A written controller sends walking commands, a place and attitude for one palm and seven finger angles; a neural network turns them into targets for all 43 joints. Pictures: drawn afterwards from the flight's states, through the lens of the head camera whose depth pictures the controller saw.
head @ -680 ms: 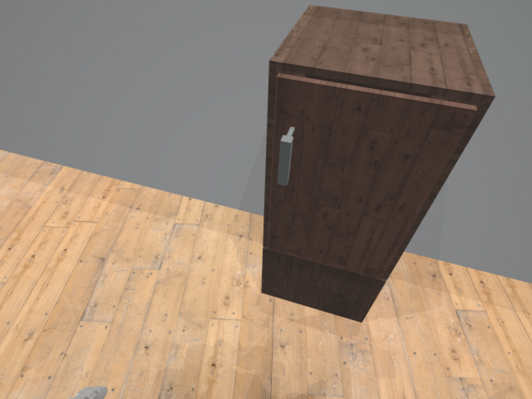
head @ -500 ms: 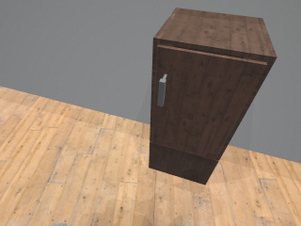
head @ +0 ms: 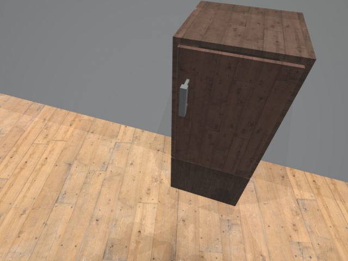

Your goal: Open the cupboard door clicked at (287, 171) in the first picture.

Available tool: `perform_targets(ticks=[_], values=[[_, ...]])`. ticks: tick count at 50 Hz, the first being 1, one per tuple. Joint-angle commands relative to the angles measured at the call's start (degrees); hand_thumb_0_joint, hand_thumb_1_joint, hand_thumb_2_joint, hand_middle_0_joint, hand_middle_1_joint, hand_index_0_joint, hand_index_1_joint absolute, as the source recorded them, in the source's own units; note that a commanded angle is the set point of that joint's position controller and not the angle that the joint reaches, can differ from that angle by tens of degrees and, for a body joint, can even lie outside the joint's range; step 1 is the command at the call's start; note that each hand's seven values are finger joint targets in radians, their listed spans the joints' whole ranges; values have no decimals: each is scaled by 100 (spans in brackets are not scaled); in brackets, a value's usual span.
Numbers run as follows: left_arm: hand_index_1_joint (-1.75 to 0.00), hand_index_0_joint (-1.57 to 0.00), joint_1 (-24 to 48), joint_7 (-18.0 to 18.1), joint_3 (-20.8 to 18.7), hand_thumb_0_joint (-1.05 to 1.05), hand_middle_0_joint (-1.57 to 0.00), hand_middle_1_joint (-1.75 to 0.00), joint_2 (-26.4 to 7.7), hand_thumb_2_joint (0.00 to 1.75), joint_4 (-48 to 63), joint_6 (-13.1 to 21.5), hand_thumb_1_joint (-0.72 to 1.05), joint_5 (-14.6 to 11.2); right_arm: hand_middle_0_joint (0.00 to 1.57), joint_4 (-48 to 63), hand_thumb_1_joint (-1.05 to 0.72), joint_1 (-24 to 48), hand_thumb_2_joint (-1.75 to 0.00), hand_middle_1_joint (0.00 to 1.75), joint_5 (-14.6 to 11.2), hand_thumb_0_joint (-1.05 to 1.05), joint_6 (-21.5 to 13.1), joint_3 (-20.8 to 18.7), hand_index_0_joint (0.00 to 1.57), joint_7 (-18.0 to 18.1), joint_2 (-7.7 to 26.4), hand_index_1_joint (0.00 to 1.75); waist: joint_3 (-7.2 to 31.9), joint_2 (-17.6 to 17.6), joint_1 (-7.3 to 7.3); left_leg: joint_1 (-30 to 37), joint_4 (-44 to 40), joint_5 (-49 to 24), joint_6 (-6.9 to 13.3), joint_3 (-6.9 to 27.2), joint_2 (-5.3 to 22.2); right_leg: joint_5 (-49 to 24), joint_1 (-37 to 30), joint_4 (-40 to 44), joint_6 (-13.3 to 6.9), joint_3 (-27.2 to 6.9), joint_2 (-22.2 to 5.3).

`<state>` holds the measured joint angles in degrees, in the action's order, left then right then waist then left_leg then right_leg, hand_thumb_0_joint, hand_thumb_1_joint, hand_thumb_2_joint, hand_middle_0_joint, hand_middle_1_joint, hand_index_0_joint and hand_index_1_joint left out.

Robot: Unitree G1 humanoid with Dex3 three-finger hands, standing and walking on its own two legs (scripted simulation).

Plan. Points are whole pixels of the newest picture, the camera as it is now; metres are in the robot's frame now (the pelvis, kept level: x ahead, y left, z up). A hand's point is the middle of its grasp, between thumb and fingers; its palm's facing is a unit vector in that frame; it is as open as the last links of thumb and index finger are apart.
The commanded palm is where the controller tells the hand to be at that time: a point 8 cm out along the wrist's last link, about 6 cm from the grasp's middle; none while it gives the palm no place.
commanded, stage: stand and wait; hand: left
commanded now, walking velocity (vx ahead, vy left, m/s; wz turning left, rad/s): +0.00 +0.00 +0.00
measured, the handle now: (184, 97) +0.64 +0.00 +0.01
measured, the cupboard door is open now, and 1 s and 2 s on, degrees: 0 0 0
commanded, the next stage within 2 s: look at it before walking up in 0.14 s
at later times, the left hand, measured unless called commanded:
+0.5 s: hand out of the picture +0.08 +0.23 -0.16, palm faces -0.03 -0.95 -0.32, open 7.4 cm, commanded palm none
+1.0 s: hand out of the picture +0.10 +0.22 -0.16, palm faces -0.03 -0.95 -0.31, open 7.4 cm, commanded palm none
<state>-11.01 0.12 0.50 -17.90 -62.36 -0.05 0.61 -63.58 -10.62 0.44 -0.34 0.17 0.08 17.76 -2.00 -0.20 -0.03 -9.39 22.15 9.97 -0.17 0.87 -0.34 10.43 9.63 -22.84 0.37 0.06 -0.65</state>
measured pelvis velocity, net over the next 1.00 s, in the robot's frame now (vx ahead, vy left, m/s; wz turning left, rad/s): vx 0.03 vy -0.01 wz -0.04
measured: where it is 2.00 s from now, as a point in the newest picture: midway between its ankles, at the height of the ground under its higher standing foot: outside the picture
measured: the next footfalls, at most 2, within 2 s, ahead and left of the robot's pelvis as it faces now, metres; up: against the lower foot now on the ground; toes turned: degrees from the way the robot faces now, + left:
left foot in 1.82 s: +0.21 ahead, +0.03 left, +0.00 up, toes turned -12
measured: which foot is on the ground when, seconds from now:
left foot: down 0.00-1.00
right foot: down 0.00-1.00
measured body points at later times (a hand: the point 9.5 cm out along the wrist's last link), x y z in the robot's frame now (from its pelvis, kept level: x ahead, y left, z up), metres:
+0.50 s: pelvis +0.01 -0.01 +0.00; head +0.01 -0.01 +0.45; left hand +0.08 +0.28 -0.13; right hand +0.07 -0.30 -0.14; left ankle +0.03 +0.12 -0.74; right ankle +0.02 -0.12 -0.74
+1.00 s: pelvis +0.03 -0.01 +0.00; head +0.03 -0.01 +0.45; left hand +0.10 +0.27 -0.14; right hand +0.10 -0.29 -0.14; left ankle +0.03 +0.12 -0.74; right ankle +0.02 -0.12 -0.74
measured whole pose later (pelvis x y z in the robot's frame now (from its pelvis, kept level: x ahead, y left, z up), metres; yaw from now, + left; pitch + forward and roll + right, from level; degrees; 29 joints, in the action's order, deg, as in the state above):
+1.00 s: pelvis +0.03 -0.01 +0.00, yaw -2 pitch -2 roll +0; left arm -9.5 0.2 -0.1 -17.5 -62.0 -0.7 0.6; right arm -63.2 -7.5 0.9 -0.3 0.7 0.8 16.9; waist -1.0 -0.3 0.5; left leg -7.5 21.7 12.7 -1.1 -0.8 1.1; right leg 12.8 9.0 -23.4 -0.4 -1.5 0.8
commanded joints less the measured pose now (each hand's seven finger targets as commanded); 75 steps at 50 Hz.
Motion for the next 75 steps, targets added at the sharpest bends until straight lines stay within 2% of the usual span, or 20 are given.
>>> perform_targets(ticks=[1, 25, 43, 46, 49, 51, 53, 55, 57, 58, 59, 60, 61, 62, 63, 64, 66, 67, 72, 75], values=[[-30, -20, 241, 93, -234, 0, -20, -30, -1083, 90, 382, 134, 90, 18, 20, 338, -90, 269, -90, 30, 14, 0, -110, -237, 20, 44, 1075, 30, -31, 33, -5, -277, -574, 435, 123, 556, 584, 483, 107, 610, -145, -603, -595], [-30, -20, 440, 78, -260, 0, -20, -30, -1169, 90, 407, 172, 90, 13, 20, 302, -90, 387, -90, 30, 22, 0, -131, -220, 20, 45, 1156, 30, 194, -27, -23, -41, -510, -83, 97, 487, 621, 57, -17, 639, -175, -658, -605], [-30, -20, 475, 83, -255, 0, -20, -30, -1210, 90, 387, 198, 90, 1, 20, 310, -90, 540, -90, 30, 10, 0, -154, -196, 20, 78, 1212, 30, 454, 11, -5, 281, -452, -845, 93, 406, 697, -1049, -338, 489, -187, -582, -633], [-30, -20, 135, 80, -145, 0, -20, -30, -555, 90, 235, 54, 90, -9, 20, 184, -90, 207, -90, 30, 54, 0, -75, -69, 20, 85, 556, 30, 405, 42, -24, 354, -372, -350, -7, 263, 744, -479, -130, 410, -85, -583, -498], [-30, -20, 55, 5, -202, 0, -20, -30, -529, 90, 367, -75, 90, 35, 20, 240, -90, 71, -90, 30, 87, 0, -1, -153, 20, 110, 726, 30, -16, 238, -62, 213, -560, 881, 112, 424, 970, 582, 500, 42, -88, -485, -204], [-30, -20, -5, -78, -264, 0, -20, -30, -485, 90, 537, -129, 90, 76, 20, 325, -90, -91, -90, 30, 100, 0, 22, -281, 20, 148, 968, 30, -229, 599, -105, 280, -870, 1571, 394, 888, 1439, 914, 1077, -666, -49, -193, 66], [-30, -20, 103, -159, -350, 0, -20, -30, -370, 90, 765, -190, 90, 100, 20, 428, -90, -288, -90, 30, 116, 0, -7, -415, 20, 209, 1147, 30, -479, 972, -221, 333, -1193, 1478, 880, 1391, 2110, 1531, 1776, -1965, 2, 19, 86], [-30, -20, 253, -219, -410, 0, -20, -30, -311, 90, 974, -177, 90, 97, 20, 441, -90, -416, -90, 30, 130, 0, -75, -443, 20, 242, 1072, 30, -467, 846, -243, 588, -1046, 617, 1050, 1274, 2323, 1788, 2151, -2293, -14, -229, -222], [-30, -20, 92, -274, -433, 0, -20, -30, -106, 90, 986, -128, 90, 85, 20, 496, -90, -319, -90, 30, 147, 0, -114, -477, 20, 258, 973, 30, -261, 880, -137, 586, -693, -179, 904, 717, 2197, 1683, 1811, -1961, -5, -34, -289], [-30, -20, -192, -291, -453, 0, -20, -30, -31, 90, 936, -114, 90, 65, 20, 535, -90, -167, -90, 30, 150, 0, -120, -478, 20, 258, 914, 30, -141, 945, -1, 306, -444, -363, 747, 382, 2048, 1498, 1241, -1521, -19, 77, -263], [-30, -20, -665, -305, -470, 0, -20, -30, 9, 90, 778, -89, 90, 62, 20, 556, -90, -9, -90, 30, 142, 0, -111, -485, 20, 254, 876, 30, 59, 859, 220, -29, 84, -177, 516, -14, 1784, 904, 477, -906, -32, 297, -130], [-30, -20, -1316, -282, -525, 0, -20, -30, -88, 90, 542, -53, 90, 88, 20, 572, -90, 57, -90, 30, 116, 0, -100, -483, 20, 235, 741, 30, 293, 383, 504, -670, 994, 526, 259, -411, 1382, 250, -558, -308, -58, 373, 13], [-30, -20, -1756, -179, -626, 0, -20, -30, -692, 90, 422, 48, 90, 142, 20, 673, -90, -98, -90, 30, 42, 0, -74, -384, 20, 194, 288, 30, 498, -1436, 631, -1836, 2624, 1780, -89, -996, 617, 351, -1405, 653, -387, -1178, -1022], [-30, -20, -1848, -80, -658, 0, -20, -30, -952, 90, 440, 58, 90, 70, 20, 928, -90, 101, -90, 30, 45, 0, -74, -306, 20, 165, 51, 30, 305, -2120, 633, -2562, 3801, 2663, -179, -697, 238, -420, -1133, 1069, -874, -2904, -1980], [-30, -20, -1655, 0, -639, 0, -20, -30, -738, 90, 491, 57, 90, 29, 20, 878, -90, 71, -90, 30, 41, 0, -57, -355, 20, 186, 173, 30, 228, -1454, 514, -2527, 4110, 2263, -108, -174, 469, -601, -936, 969, -1130, -2490, -1938], [-30, -20, -1343, 20, -603, 0, -20, -30, -457, 90, 559, 76, 90, 36, 20, 788, -90, 118, -90, 30, 21, 0, -52, -385, 20, 184, 152, 30, -131, -1032, 388, -2447, 4229, 1834, -81, -147, 587, -790, -421, 976, -1157, -2150, -1677], [-30, -20, -914, 69, -524, 0, -20, -30, -137, 90, 650, 88, 90, 25, 20, 630, -90, -4, -90, 30, 60, 0, 12, -378, 20, 166, -45, 30, -335, -234, 137, -2182, 4416, 1359, -173, -149, 713, -1042, 117, 912, -1207, -1778, -1521], [-30, -20, -869, 83, -490, 0, -20, -30, -43, 90, 668, 121, 90, 34, 20, 561, -90, -164, -90, 30, 85, 0, 22, -339, 20, 154, -161, 30, -256, -239, 38, -2190, 4342, 1175, -197, -171, 712, -1556, 63, 832, -1139, -1508, -1397], [-30, -20, -1298, 206, -453, 0, -20, -30, 71, 90, 551, 187, 90, 41, 20, 507, -90, -321, -90, 30, 42, 0, 113, -315, 20, 184, -317, 30, 314, -82, 73, -2313, 3928, 739, -300, -122, 499, -3739, -687, 334, -835, -1210, -1251], [-30, -20, -1335, 269, -428, 0, -20, -30, 111, 90, 540, 155, 90, 49, 20, 572, -90, -212, -90, 30, 7, 0, 179, -333, 20, 219, -342, 30, 343, -237, 60, -2362, 3625, 698, -312, -23, 431, -4163, -829, 148, -651, -1082, -1241]])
